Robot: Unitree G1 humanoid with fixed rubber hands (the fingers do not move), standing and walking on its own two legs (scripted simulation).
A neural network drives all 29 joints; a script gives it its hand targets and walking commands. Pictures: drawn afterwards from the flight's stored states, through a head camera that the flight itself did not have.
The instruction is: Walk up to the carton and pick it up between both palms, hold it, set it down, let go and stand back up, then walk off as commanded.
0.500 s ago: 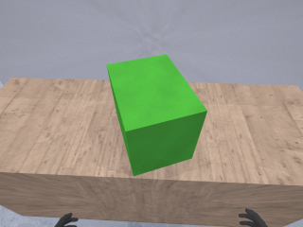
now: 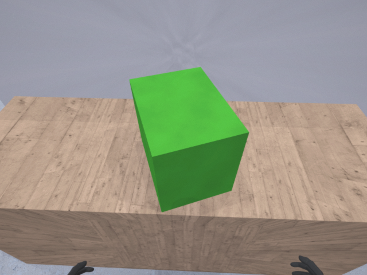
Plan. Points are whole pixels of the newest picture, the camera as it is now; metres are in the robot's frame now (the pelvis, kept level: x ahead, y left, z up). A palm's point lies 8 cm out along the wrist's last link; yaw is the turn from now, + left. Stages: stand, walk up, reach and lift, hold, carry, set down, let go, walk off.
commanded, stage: stand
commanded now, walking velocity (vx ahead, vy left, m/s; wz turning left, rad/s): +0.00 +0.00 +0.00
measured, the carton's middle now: (181, 136) +0.49 +0.03 -0.01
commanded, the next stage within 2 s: walk off in 0.20 s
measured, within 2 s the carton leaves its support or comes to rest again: neither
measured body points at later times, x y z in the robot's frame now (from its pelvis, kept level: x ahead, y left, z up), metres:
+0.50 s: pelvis -0.01 +0.00 +0.00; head -0.01 +0.00 +0.45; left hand +0.10 +0.28 -0.11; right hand +0.11 -0.28 -0.11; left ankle +0.04 +0.14 -0.73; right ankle +0.02 -0.12 -0.74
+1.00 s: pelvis -0.13 +0.06 -0.01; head -0.07 +0.11 +0.43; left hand -0.02 +0.35 -0.16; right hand -0.04 -0.24 -0.11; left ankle -0.02 +0.13 -0.74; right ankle -0.20 -0.08 -0.63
